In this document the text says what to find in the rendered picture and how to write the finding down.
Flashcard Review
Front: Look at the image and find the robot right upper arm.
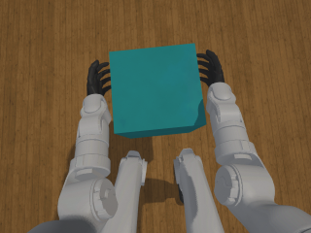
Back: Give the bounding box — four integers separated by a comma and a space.
214, 163, 311, 233

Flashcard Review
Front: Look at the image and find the robot right forearm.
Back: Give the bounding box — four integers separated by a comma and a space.
206, 82, 275, 198

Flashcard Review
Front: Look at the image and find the robot left shin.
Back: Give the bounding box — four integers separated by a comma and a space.
119, 150, 142, 169

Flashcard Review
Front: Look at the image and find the robot left hand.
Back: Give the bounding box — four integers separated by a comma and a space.
86, 59, 112, 96

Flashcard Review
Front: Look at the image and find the robot left forearm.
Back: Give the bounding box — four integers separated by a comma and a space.
57, 93, 112, 215

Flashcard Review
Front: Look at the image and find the right robot thigh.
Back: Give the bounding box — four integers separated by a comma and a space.
173, 153, 225, 233

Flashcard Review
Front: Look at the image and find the robot left upper arm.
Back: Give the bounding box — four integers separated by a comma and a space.
27, 177, 119, 233

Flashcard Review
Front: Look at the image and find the robot right hand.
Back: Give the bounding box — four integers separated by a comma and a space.
196, 50, 225, 87

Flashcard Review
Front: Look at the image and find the carton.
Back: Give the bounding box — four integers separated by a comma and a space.
109, 43, 207, 139

